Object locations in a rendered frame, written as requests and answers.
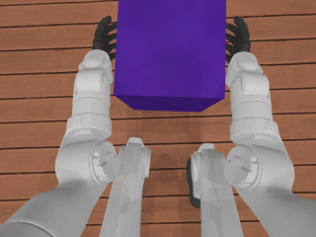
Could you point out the robot left upper arm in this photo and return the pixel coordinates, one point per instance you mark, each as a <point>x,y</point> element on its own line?
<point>83,170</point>

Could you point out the right robot hand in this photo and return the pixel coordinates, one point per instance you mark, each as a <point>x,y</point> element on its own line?
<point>241,41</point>

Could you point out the robot right forearm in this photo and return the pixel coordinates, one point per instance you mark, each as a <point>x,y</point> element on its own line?
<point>250,102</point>

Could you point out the robot right upper arm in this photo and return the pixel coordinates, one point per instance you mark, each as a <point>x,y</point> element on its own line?
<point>263,178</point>

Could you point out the robot left forearm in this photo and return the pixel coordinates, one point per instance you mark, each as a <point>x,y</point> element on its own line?
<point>91,101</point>

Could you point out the right robot foot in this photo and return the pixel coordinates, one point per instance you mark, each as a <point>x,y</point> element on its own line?
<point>195,201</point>

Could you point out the right robot shin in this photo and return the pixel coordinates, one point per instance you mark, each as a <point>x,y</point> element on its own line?
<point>221,157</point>

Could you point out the carton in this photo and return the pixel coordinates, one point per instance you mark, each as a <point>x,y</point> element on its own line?
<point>170,54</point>

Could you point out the left robot hand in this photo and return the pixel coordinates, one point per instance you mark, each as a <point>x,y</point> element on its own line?
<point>102,37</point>

